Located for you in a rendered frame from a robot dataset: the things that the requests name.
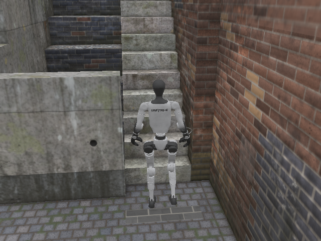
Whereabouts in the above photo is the left robot hand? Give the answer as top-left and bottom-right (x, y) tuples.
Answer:
(131, 137), (142, 146)

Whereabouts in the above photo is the robot torso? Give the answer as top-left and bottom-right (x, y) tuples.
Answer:
(148, 99), (172, 151)

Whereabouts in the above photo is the right robot upper arm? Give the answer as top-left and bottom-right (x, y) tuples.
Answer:
(170, 101), (185, 129)

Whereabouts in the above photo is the left robot upper arm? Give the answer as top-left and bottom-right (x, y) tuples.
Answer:
(135, 102), (149, 130)

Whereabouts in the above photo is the robot right forearm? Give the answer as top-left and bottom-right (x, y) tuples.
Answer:
(180, 121), (190, 139)

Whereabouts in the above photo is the right robot foot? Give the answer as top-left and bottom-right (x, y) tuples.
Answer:
(169, 195), (177, 205)

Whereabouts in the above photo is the robot left forearm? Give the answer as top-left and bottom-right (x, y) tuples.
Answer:
(132, 122), (140, 139)

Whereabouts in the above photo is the right robot hand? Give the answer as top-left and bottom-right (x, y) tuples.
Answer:
(179, 137), (191, 147)

